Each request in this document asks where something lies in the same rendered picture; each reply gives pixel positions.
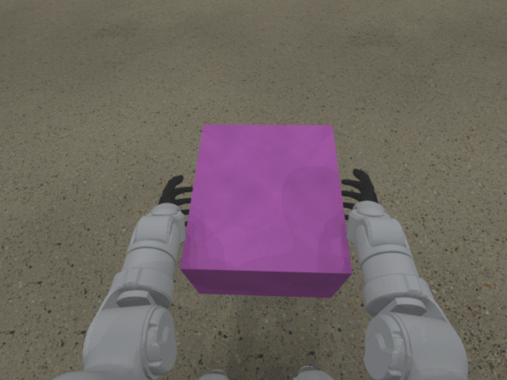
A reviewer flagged right robot shin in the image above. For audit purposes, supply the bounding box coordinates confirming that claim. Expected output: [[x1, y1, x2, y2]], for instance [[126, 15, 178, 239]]
[[298, 366, 314, 375]]

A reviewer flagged right robot forearm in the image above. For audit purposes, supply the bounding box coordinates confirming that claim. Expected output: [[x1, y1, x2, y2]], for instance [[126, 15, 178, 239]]
[[346, 201, 468, 373]]

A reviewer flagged carton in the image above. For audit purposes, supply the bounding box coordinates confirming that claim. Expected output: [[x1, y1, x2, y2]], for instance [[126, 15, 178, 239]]
[[180, 124, 352, 298]]

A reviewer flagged left robot hand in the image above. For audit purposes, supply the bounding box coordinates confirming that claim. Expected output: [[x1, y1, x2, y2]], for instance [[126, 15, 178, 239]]
[[158, 175, 193, 226]]

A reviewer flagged right robot hand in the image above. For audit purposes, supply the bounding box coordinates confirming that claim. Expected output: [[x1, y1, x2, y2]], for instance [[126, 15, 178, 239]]
[[341, 169, 378, 220]]

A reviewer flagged robot left upper arm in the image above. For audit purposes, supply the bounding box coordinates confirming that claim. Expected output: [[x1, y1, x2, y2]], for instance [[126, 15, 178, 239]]
[[52, 305, 177, 380]]

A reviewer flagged left robot forearm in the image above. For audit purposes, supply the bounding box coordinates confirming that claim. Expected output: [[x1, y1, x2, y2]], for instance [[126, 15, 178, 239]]
[[83, 203, 185, 368]]

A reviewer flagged robot right upper arm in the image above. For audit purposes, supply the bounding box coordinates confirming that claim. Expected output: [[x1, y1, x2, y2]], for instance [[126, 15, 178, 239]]
[[364, 311, 468, 380]]

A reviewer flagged left robot shin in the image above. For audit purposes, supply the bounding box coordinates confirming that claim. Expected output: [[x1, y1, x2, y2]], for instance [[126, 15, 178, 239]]
[[211, 370, 227, 377]]

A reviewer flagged robot shin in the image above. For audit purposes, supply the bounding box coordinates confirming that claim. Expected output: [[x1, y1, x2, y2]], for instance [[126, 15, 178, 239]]
[[211, 370, 227, 377], [298, 366, 314, 375]]

